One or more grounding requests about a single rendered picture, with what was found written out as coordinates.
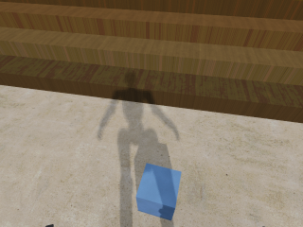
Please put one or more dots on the carton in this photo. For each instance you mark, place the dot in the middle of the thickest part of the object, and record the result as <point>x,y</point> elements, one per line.
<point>158,191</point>

